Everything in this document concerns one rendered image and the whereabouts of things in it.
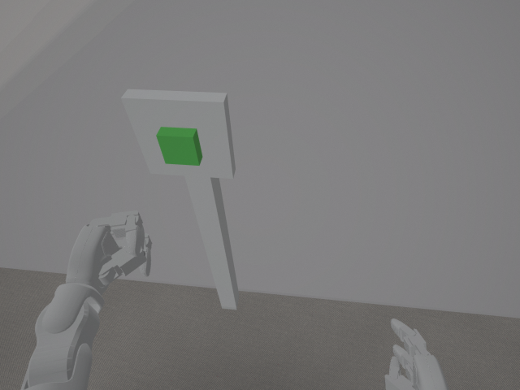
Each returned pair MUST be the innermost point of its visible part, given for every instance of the button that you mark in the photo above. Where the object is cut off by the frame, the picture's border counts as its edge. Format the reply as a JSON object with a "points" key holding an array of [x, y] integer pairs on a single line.
{"points": [[180, 146]]}

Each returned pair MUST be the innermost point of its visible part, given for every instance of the left robot forearm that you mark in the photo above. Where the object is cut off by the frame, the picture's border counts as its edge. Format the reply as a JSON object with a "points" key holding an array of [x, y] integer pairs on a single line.
{"points": [[65, 331]]}

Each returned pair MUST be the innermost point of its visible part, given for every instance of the panel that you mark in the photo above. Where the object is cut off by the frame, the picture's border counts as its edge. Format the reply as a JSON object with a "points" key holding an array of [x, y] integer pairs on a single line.
{"points": [[148, 111]]}

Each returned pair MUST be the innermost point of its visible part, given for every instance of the right robot hand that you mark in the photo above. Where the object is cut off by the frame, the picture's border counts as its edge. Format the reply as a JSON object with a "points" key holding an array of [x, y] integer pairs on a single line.
{"points": [[422, 369]]}

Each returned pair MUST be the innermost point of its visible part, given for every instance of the left robot hand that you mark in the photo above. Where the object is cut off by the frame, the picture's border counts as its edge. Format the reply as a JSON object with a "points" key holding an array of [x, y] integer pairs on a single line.
{"points": [[95, 246]]}

